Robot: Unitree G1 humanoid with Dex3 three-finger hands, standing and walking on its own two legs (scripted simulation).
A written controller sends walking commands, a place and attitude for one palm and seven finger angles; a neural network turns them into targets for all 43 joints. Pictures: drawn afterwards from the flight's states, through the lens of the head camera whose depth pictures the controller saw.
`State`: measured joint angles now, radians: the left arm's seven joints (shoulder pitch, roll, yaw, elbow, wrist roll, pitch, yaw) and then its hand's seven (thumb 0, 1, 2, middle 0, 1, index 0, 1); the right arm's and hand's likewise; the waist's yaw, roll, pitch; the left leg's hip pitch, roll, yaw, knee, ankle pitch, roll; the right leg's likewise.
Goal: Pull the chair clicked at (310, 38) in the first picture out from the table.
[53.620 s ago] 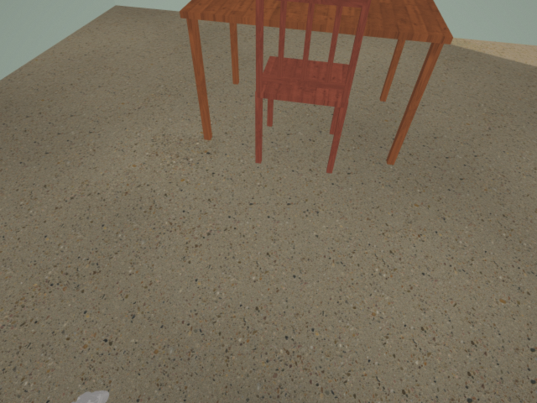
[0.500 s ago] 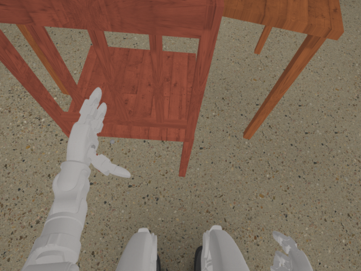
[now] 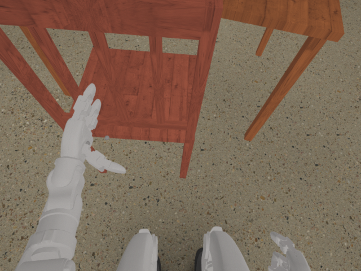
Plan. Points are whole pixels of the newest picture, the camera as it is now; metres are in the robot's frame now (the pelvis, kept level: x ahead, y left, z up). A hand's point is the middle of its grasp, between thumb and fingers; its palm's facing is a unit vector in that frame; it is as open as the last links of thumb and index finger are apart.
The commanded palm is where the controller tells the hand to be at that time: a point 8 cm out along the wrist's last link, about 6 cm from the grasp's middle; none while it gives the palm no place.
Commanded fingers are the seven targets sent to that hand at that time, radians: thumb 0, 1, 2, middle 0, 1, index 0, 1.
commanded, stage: aim the fingers beside a spindle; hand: left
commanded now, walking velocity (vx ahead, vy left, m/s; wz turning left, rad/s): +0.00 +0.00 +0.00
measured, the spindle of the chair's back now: (114, 85) +0.53 +0.17 +0.03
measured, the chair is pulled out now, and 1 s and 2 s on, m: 0.21 0.21 0.21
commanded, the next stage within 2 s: push the fingers through the gap in 1.86 s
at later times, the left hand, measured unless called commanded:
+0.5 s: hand (109, 144) +0.38 +0.16 +0.01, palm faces -0.08 -1.00 -0.05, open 16.9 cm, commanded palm +0.36 +0.22 +0.02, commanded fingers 0.00 -0.50 0.30 -0.06 -0.08 -0.06 -0.08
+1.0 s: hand (101, 139) +0.39 +0.18 +0.02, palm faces -0.04 -1.00 -0.06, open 16.9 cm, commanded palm +0.36 +0.22 +0.02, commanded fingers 0.00 -0.50 0.30 -0.06 -0.08 -0.06 -0.08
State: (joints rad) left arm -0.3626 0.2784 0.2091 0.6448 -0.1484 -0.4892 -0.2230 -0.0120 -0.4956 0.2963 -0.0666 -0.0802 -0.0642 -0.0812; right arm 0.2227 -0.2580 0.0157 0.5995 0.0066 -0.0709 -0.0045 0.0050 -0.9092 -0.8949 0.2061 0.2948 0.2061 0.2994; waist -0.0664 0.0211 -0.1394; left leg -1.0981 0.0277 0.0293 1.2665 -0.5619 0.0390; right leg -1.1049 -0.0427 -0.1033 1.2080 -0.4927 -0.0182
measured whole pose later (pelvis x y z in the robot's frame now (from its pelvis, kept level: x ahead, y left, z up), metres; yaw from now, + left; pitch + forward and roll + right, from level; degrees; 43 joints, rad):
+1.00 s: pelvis +0.00 +0.00 +0.00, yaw +0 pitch +23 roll -2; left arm -0.35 0.30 0.24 0.66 -0.16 -0.48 -0.24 -0.01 -0.49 0.30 -0.07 -0.08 -0.07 -0.08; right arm 0.23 -0.26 0.02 0.59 0.01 -0.08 -0.01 0.01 -0.91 -0.89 0.21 0.29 0.21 0.30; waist -0.07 0.02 -0.14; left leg -1.10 0.03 0.03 1.27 -0.56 0.04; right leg -1.11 -0.04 -0.10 1.21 -0.49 -0.02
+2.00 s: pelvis +0.00 +0.00 +0.00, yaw +0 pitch +23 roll -2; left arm -0.30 0.25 0.20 0.58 -0.15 -0.48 -0.21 -0.01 -0.49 0.30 -0.07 -0.08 -0.06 -0.08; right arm 0.23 -0.25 0.01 0.58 0.00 -0.07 0.00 0.01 -0.91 -0.89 0.21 0.29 0.21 0.30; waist -0.07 0.02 -0.14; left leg -1.10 0.03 0.03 1.26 -0.56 0.04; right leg -1.11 -0.04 -0.09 1.21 -0.49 -0.01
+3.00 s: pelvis +0.00 +0.00 -0.01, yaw -1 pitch +26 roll -3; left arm -0.72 0.36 0.33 1.00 -0.09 -0.50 -0.20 -0.01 -0.49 0.30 -0.07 -0.08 -0.06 -0.08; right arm 0.29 -0.26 0.03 0.63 -0.02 0.00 0.01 0.00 -0.91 -0.89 0.21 0.29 0.21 0.30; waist -0.14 0.03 -0.14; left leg -1.19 0.04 0.03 1.29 -0.57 0.05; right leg -1.20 -0.03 -0.09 1.22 -0.48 -0.01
